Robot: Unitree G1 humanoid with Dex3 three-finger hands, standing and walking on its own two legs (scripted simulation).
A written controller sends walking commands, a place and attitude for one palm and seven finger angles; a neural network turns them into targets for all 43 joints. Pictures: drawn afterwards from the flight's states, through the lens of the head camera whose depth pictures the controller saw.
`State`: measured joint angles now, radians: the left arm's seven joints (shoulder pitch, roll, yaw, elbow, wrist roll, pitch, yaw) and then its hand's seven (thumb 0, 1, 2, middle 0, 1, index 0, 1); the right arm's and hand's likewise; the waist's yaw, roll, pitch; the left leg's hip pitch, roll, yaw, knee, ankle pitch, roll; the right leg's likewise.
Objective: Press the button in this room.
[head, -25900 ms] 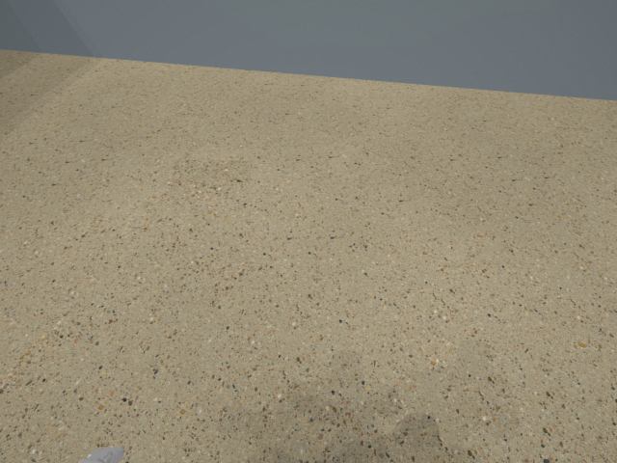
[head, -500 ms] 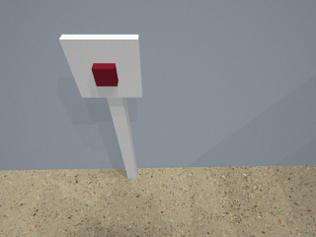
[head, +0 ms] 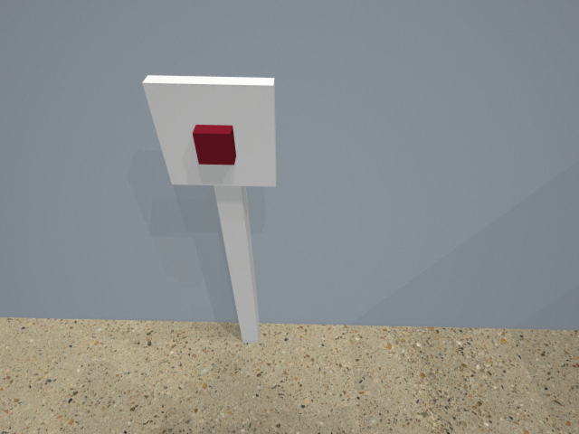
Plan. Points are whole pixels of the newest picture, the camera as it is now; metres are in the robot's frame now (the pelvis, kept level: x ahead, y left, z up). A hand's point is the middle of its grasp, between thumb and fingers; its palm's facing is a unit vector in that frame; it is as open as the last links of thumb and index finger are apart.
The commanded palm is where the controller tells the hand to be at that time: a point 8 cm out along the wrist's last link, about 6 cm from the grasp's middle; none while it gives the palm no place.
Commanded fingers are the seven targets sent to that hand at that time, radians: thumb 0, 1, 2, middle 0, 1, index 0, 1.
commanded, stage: look again from close up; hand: left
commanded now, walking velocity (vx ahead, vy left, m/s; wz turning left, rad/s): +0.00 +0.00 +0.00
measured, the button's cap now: (215, 144) +0.57 +0.18 +0.12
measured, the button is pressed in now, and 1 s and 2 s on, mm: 0 0 0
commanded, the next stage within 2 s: shuffle to correct the standing spot in 0.14 s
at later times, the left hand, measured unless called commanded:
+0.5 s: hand out of the picture -0.01 +0.19 -0.17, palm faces -0.02 -0.98 -0.20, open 7.4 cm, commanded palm none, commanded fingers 0.00 0.90 0.90 -0.20 -0.30 -0.20 -0.30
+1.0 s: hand out of the picture +0.01 +0.14 -0.19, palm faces +0.06 -0.99 -0.13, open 7.4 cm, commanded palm none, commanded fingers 0.00 0.90 0.90 -0.20 -0.30 -0.20 -0.30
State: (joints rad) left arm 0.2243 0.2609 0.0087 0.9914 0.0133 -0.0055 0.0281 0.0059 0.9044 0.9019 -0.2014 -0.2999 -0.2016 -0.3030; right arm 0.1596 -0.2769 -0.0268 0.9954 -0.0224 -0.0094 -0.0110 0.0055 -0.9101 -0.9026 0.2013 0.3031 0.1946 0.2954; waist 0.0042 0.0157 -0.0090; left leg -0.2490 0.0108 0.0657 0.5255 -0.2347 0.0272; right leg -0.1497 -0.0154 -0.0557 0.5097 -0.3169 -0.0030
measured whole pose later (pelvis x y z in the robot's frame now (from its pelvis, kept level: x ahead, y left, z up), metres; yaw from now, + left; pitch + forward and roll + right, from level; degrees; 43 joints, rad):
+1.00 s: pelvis +0.09 +0.01 -0.02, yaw -1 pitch -2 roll -1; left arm 0.45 0.08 0.00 1.11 0.01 0.00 0.06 0.00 0.90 0.90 -0.20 -0.30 -0.20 -0.30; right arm 0.18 -0.19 -0.04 1.07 -0.01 -0.01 -0.03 0.03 -0.95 -0.90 0.20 0.30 0.20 0.30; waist 0.03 -0.01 0.07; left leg -0.36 0.02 0.15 0.66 -0.22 0.07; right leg -0.12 -0.04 -0.08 0.71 -0.48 0.02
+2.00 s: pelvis +0.05 +0.00 +0.00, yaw +0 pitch -1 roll +0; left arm 0.35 0.14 0.00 1.05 0.02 -0.01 0.04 0.00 0.91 0.90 -0.20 -0.30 -0.20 -0.30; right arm 0.33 -0.15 -0.01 1.06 -0.03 0.02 -0.01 0.02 -0.93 -0.90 0.20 0.30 0.20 0.30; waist -0.01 0.05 -0.02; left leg -0.32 -0.03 0.05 0.53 -0.19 0.05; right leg -0.27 -0.04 0.01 0.55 -0.27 0.02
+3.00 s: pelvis +0.09 -0.03 -0.03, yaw +1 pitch +8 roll +1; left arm 0.39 0.16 0.12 0.12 -0.22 -0.43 -0.11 0.01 0.92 0.90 -0.34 -0.46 -0.34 -0.46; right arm 0.20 -0.24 -0.06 0.70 0.00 -0.25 -0.02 0.01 -0.91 -0.90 0.20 0.30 0.20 0.30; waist -0.03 0.01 -0.13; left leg -0.59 0.00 0.02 0.81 -0.37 0.00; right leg -0.53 -0.02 -0.02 0.84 -0.46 -0.01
